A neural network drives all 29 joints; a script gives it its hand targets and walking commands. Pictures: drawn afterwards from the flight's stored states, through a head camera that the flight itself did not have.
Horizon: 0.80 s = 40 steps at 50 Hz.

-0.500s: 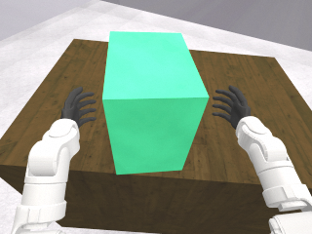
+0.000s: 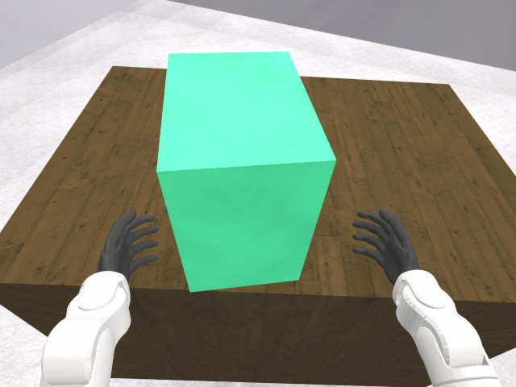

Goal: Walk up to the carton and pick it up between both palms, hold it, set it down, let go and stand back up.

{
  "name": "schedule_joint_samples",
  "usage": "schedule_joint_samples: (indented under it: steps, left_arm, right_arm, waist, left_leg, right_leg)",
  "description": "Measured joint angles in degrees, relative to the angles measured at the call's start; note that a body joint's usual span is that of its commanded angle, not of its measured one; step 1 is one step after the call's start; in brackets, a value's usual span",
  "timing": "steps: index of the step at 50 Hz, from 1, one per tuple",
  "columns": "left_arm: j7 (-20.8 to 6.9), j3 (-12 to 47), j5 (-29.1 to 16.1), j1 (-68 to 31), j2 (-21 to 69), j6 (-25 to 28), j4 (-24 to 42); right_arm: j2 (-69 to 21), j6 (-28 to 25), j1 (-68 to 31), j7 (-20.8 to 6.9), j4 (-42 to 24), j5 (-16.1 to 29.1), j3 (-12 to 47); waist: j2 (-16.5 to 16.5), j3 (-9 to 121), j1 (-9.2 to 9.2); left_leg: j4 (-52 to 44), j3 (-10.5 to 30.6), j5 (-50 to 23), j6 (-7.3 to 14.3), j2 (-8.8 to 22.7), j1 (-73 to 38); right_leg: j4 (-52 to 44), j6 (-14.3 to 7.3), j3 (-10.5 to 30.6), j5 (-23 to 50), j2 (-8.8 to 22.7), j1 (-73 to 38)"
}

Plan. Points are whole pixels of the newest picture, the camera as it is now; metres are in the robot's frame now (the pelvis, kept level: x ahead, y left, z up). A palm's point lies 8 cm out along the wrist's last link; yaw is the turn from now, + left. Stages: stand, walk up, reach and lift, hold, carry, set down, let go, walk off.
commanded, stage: set down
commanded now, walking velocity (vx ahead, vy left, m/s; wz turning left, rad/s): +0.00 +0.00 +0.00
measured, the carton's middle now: (238, 174) +0.44 +0.06 +0.10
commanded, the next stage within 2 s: let go in 1.28 s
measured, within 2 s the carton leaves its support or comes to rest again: neither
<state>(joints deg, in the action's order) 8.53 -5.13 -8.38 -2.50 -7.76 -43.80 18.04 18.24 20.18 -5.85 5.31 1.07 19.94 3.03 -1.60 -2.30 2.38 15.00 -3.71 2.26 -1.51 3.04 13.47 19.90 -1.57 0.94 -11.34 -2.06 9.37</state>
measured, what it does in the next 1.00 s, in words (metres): stands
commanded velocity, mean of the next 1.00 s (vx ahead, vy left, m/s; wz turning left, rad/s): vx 0.00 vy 0.00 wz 0.00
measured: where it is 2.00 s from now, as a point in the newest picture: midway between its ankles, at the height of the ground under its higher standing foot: outside the picture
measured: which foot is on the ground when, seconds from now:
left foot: down 0.00-1.00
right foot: down 0.00-1.00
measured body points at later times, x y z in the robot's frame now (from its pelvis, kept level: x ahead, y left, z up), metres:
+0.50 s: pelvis +0.03 +0.00 +0.00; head +0.05 +0.02 +0.45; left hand +0.24 +0.21 +0.02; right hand +0.26 -0.19 +0.02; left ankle +0.06 +0.14 -0.75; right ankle -0.01 -0.10 -0.75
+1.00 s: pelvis +0.03 +0.01 +0.00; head +0.02 +0.02 +0.45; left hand +0.24 +0.21 +0.02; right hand +0.25 -0.19 +0.02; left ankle +0.06 +0.14 -0.75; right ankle -0.01 -0.10 -0.75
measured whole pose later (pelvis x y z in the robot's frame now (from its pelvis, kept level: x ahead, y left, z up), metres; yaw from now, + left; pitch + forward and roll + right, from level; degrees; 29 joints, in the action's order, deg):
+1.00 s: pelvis +0.03 +0.01 +0.00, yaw +0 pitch -6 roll +0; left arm 0.2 -1.3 0.0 14.8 -6.0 -12.7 1.6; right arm 13.1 3.2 16.5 -1.6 4.7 5.9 1.4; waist -1.7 -4.3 3.2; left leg 13.5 -3.9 5.1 -1.3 2.2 2.6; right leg 14.1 -1.3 1.1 -12.0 -1.2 -3.6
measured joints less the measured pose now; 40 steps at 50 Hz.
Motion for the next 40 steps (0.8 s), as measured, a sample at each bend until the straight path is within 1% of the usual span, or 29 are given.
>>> schedule_joint_samples:
  steps: [4, 7, 12, 18, 22, 24, 29, 34, 40]
  left_arm:
    - [0.2, -0.6, -0.7, 1.3, -0.7, 1.9, 0.7]
    - [-0.9, -0.7, 0.0, 2.6, -0.3, 4.3, 0.3]
    - [-1.6, 0.9, 0.8, 6.2, 0.3, 8.4, -0.9]
    - [-2.4, 2.3, 2.4, 11.9, 1.3, 14.3, -4.4]
    - [-2.5, 3.1, 2.5, 16.2, 0.5, 18.4, -5.6]
    - [-2.6, 3.7, 2.1, 17.4, 0.0, 20.9, -5.6]
    - [-3.3, 4.7, 3.3, 19.0, -0.4, 25.5, -7.7]
    - [-3.9, 5.0, 3.8, 19.3, -0.2, 26.5, -9.7]
    - [-6.1, 4.5, 5.9, 18.9, 0.8, 28.2, -12.4]
  right_arm:
    - [-0.2, -0.5, 2.1, 0.1, -3.0, -0.4, -0.5]
    - [0.0, -1.6, 3.9, 0.1, -4.2, -0.7, -0.2]
    - [0.2, -3.8, 8.0, -0.6, -5.7, -1.1, 0.8]
    - [-0.8, -7.3, 14.0, -1.6, -4.8, -3.2, 1.3]
    - [-2.0, -9.8, 18.5, -2.3, -4.7, -4.6, 1.1]
    - [-2.5, -10.9, 20.4, -2.8, -4.4, -5.3, 0.9]
    - [-3.5, -14.7, 23.4, -4.0, -2.4, -7.2, 0.5]
    - [-3.8, -15.0, 23.9, -4.1, -1.6, -8.6, 0.4]
    - [-4.2, -16.0, 23.9, -5.2, 0.5, -11.1, -0.2]
  waist:
    - [0.2, -0.3, -0.26]
    - [0.2, -0.7, -0.36]
    - [-0.1, -0.9, -0.13]
    - [-0.7, -1.7, 0.30]
    - [-1.0, -2.3, 0.16]
    - [-1.0, -2.3, 0.36]
    - [-0.7, -2.2, 0.42]
    - [-0.2, -1.6, 0.45]
    - [-0.2, -1.4, 0.78]
  left_leg:
    - [-0.6, -0.2, -0.1, 0.0, 0.0, -0.5]
    - [-0.9, -0.3, 0.1, -0.1, 0.1, -1.3]
    - [-0.9, -0.5, 0.8, -0.3, 0.2, -2.8]
    - [-0.4, -0.5, 1.8, -0.4, 0.3, -4.1]
    - [0.2, -0.2, 2.5, -0.5, 0.2, -4.4]
    - [0.4, -0.1, 2.7, -0.5, 0.1, -4.4]
    - [0.3, -0.1, 3.0, -0.4, -0.1, -5.3]
    - [0.0, -0.3, 3.3, -0.1, -0.3, -6.8]
    - [-0.9, -0.3, 3.2, -0.1, -0.5, -8.8]
  right_leg:
    - [-0.4, 0.0, 0.2, 0.0, 0.0, -0.3]
    - [-1.0, -0.1, 0.3, 0.1, -0.1, -1.3]
    - [-1.9, -0.2, 0.5, -0.1, -0.2, -3.0]
    - [-2.6, -0.3, 0.6, -0.5, -0.2, -5.0]
    - [-2.7, -0.3, 0.3, -0.9, -0.1, -5.7]
    - [-2.7, -0.3, 0.2, -1.1, -0.1, -5.9]
    - [-3.2, -0.2, 0.2, -1.2, 0.1, -7.0]
    - [-3.9, 0.0, 0.3, -1.3, 0.4, -8.6]
    - [-5.2, 0.1, 0.3, -1.0, 0.6, -10.9]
